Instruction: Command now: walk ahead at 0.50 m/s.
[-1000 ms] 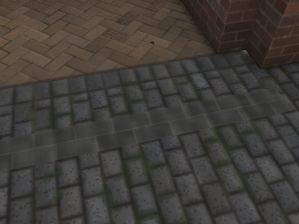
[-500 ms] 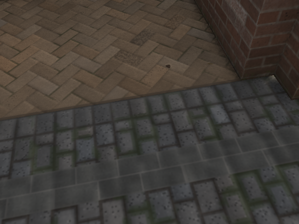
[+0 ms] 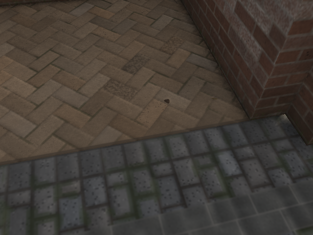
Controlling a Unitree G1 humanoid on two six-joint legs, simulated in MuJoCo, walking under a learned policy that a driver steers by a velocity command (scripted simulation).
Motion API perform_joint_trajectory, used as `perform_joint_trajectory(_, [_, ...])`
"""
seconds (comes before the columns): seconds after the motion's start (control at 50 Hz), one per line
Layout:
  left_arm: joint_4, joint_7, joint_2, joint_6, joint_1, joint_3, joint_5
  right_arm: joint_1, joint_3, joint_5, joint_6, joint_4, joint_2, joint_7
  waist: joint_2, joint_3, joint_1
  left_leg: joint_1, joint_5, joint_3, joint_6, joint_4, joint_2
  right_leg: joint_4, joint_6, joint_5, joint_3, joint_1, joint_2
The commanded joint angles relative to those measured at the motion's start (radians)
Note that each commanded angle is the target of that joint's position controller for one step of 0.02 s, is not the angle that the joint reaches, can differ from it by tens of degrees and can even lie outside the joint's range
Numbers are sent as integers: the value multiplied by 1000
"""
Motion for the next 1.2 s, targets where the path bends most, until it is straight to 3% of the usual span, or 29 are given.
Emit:
perform_joint_trajectory(0.02, [-56,8,55,6,14,16,10,-30,-32,2,-25,-47,-144,-11,107,-22,34,60,183,-230,174,-235,270,-88,27,118,29,-101,-52])
perform_joint_trajectory(0.1, [-91,-2,28,-7,-121,7,12,29,-32,12,-13,-17,-158,-27,96,8,-10,87,212,-148,137,-246,228,-343,36,330,4,-101,-28])
perform_joint_trajectory(0.2, [-141,-27,23,-29,-283,1,5,123,-36,24,14,30,-173,-38,90,53,-57,170,226,-183,129,-178,247,-552,39,370,-5,-71,34])
perform_joint_trajectory(0.26, [-140,-37,62,-45,-251,15,18,120,-45,23,37,35,-186,-53,134,7,-19,232,411,-221,82,-34,252,-624,9,328,7,31,74])
perform_joint_trajectory(0.3, [-91,-25,115,-52,-87,39,30,69,-47,25,44,10,-184,-57,134,-94,69,190,514,-206,27,156,184,-688,-35,432,-19,284,88])
perform_joint_trajectory(0.32, [-72,-14,179,-54,42,54,50,54,-30,9,40,-30,-134,-57,55,-243,114,28,300,-174,-19,391,112,-599,-91,761,84,576,-55])
perform_joint_trajectory(0.34, [-75,-6,228,-33,81,59,58,223,1,-1,32,-25,-21,-52,-216,-407,58,-311,-471,-102,-91,755,-28,-524,-255,1101,371,937,-358])
perform_joint_trajectory(0.36, [-94,-9,172,-15,91,47,35,270,-13,23,31,-11,-106,-50,-212,-535,83,-360,-587,-200,-103,915,-6,-568,-303,918,481,943,-385])
perform_joint_trajectory(0.38, [-108,-4,119,-1,30,34,27,175,-38,46,41,-28,-173,-54,-130,-404,89,-429,-517,-182,-111,954,44,-617,-267,771,363,826,-328])
perform_joint_trajectory(0.42, [-102,7,65,12,-83,16,22,81,-47,35,77,-50,-158,-68,-60,-198,49,-434,-402,-129,-136,897,110,-696,-220,606,201,554,-239])
perform_joint_trajectory(0.46, [-94,4,72,15,-158,20,43,109,-47,30,121,-60,-111,-76,-105,-119,-7,-291,-340,-96,-146,810,127,-792,-210,466,95,317,-197])
perform_joint_trajectory(0.5, [-88,7,93,12,-191,30,47,100,-46,23,138,-83,-87,-77,-108,-105,-19,-246,-287,-74,-145,726,132,-837,-228,441,37,258,-205])
perform_joint_trajectory(0.62, [-62,24,140,36,-217,47,21,-11,-52,17,148,-149,-110,-43,-82,-129,2,-146,-122,-40,-101,472,143,-850,-209,304,-67,299,-232])
perform_joint_trajectory(0.68, [-43,21,162,54,-208,55,2,-41,-62,15,157,-175,-126,-27,-77,-107,3,-108,-138,-9,-69,349,128,-802,-171,228,-78,346,-250])
perform_joint_trajectory(0.72, [-23,20,146,67,-191,53,-12,-8,-73,8,155,-166,-133,-26,-44,-104,-16,-4,-49,18,-25,190,85,-696,-101,137,-120,328,-208])
perform_joint_trajectory(0.74, [1,15,108,74,-138,46,-5,27,-89,3,151,-160,-176,-35,58,-87,-16,70,90,-66,16,75,109,-554,-30,41,-176,263,-145])
perform_joint_trajectory(0.76, [-24,7,52,77,-118,30,41,38,-116,6,147,-183,-303,-58,375,-74,29,193,429,-413,136,7,353,-227,82,-288,-277,10,11])
perform_joint_trajectory(0.78, [-64,18,80,75,-223,38,41,35,-110,-25,125,-205,-315,-49,341,-97,-28,125,369,-573,280,-47,428,-17,94,-408,-91,-100,96])
perform_joint_trajectory(0.8, [-62,23,107,77,-241,47,19,11,-98,-30,101,-206,-276,-42,230,-106,-24,120,323,-485,259,-56,393,63,74,-344,-24,-118,75])
perform_joint_trajectory(0.82, [-46,29,106,80,-211,51,6,-43,-91,-17,86,-210,-248,-44,190,-103,7,117,283,-407,203,-45,349,63,59,-254,-5,-122,58])
perform_joint_trajectory(0.84, [-18,37,110,83,-185,55,12,-89,-77,-2,82,-218,-203,-49,153,-114,23,120,254,-359,156,-36,317,48,58,-193,6,-112,43])
perform_joint_trajectory(0.88, [-3,39,109,83,-163,59,19,-121,-55,-1,83,-220,-162,-60,172,-136,43,85,326,-304,142,-32,286,66,69,-108,0,-37,51])
perform_joint_trajectory(0.92, [6,36,95,81,-150,56,9,-119,-45,-9,79,-215,-144,-65,163,-147,44,105,343,-277,147,-34,273,10,78,-66,4,-7,54])
perform_joint_trajectory(1.0, [11,29,61,84,-176,35,10,-124,-43,-8,82,-192,-149,-68,172,-120,19,105,231,-275,150,-42,262,-244,92,-57,4,91,44])
perform_joint_trajectory(1.08, [23,21,81,80,-160,34,3,-132,-39,-9,90,-160,-152,-54,179,-82,4,55,169,-311,162,-38,265,-402,83,-84,-19,207,56])
perform_joint_trajectory(1.14, [56,10,63,66,-96,25,16,-150,-23,8,93,-131,-117,-51,140,-72,55,18,153,-295,99,9,218,-707,48,157,-33,366,64])
perform_joint_trajectory(1.16, [63,9,93,61,-77,26,31,-120,-16,0,87,-120,-98,-50,99,-96,46,-13,106,-278,50,31,183,-730,25,284,30,452,9])
perform_joint_trajectory(1.18, [64,12,165,61,-76,39,34,-81,-17,-17,78,-118,-93,-44,-24,-109,-7,-46,20,-204,9,93,104,-683,-16,434,90,484,-71])
perform_joint_trajectory(1.2, [77,7,140,62,-119,35,21,-80,-15,-19,77,-113,-72,-43,-117,-107,-30,9,-52,-143,-28,73,52,-692,-68,269,105,381,-79])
